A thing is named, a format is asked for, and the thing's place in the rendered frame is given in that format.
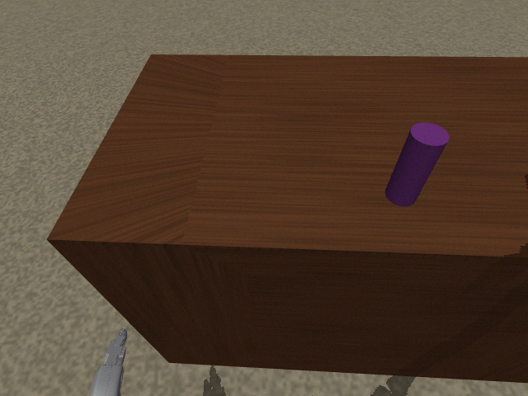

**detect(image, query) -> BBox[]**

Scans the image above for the left robot hand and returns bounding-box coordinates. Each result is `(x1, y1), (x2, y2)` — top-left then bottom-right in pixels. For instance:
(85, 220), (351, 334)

(89, 328), (127, 396)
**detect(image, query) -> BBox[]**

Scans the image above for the can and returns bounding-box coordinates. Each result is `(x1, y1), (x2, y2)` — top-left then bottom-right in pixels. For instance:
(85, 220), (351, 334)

(385, 122), (450, 206)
